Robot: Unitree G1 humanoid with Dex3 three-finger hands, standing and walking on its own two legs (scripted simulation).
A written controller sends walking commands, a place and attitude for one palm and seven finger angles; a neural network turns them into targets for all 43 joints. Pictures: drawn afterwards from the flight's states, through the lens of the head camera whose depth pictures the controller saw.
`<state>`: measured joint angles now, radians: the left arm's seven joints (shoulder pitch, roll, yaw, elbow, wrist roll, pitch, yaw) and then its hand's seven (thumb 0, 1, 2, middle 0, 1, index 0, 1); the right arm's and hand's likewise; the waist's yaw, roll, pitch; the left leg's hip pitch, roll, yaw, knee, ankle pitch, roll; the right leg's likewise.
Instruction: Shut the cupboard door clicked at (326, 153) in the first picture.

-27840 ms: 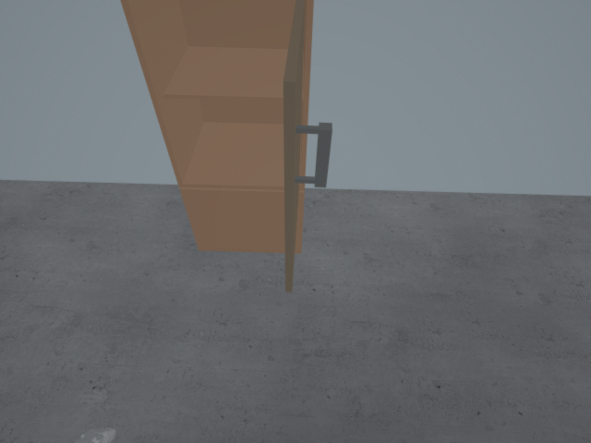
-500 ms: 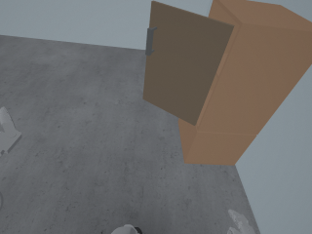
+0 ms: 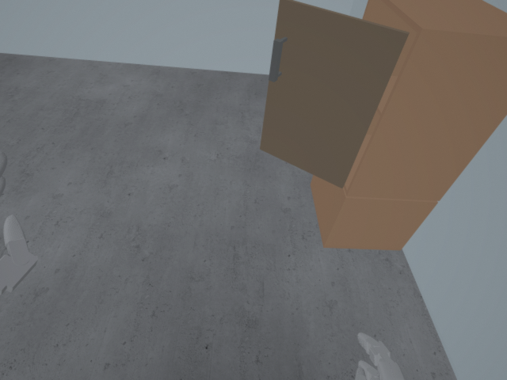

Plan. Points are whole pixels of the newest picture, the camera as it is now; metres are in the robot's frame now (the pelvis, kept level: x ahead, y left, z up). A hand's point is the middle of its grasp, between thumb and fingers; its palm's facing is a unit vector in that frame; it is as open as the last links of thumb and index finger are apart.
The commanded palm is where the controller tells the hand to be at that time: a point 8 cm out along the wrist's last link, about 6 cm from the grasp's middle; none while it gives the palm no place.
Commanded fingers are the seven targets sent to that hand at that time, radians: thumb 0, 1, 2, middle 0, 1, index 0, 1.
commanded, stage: stop stepping back and stand still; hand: left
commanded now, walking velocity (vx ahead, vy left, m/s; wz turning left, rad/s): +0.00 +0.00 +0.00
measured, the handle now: (278, 59) +1.08 -0.03 +0.05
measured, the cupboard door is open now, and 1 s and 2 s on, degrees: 56 56 56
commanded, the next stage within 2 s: let the arm hang, fingers relaxed in 0.30 s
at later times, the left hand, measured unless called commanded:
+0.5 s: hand (71, 310) +0.20 +0.27 +0.04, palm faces +0.23 -0.85 -0.47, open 7.4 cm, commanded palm none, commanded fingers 0.00 0.90 0.90 -0.20 -0.30 -0.20 -0.30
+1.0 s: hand out of the picture -0.03 +0.19 -0.16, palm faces -0.02 -0.97 -0.25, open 7.3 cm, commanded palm none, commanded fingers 0.00 0.90 0.90 -0.20 -0.30 -0.20 -0.30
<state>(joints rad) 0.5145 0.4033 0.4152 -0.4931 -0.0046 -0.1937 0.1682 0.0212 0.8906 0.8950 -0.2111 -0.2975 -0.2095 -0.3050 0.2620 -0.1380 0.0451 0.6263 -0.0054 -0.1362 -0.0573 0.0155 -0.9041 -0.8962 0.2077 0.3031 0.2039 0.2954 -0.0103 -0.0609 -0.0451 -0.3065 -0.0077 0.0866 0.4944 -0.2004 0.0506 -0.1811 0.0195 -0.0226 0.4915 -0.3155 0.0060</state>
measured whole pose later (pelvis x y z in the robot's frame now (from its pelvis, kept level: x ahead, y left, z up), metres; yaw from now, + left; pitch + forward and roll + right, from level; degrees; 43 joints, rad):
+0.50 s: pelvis -0.01 +0.01 +0.00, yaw +1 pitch +1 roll -1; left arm 0.34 0.37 0.18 0.05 0.01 -0.07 0.06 0.01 0.90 0.90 -0.20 -0.30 -0.20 -0.30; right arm 0.17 -0.29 0.00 0.77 0.00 -0.08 0.00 0.01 -0.90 -0.90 0.21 0.30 0.20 0.30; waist 0.02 0.07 -0.04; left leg -0.37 -0.01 0.08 0.55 -0.20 0.06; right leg -0.23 0.02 -0.04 0.52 -0.31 -0.01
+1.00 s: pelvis +0.00 -0.01 +0.01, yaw +0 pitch -1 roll -1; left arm 0.31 0.21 -0.01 1.15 0.01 0.01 0.03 0.01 0.93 0.89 -0.21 -0.30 -0.20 -0.30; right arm 0.28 -0.18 0.01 1.13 -0.01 0.02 -0.02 0.01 -0.91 -0.90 0.20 0.30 0.20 0.29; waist -0.01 0.02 0.05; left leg -0.24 0.00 0.09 0.40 -0.15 0.04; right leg -0.10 0.03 -0.02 0.37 -0.26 -0.03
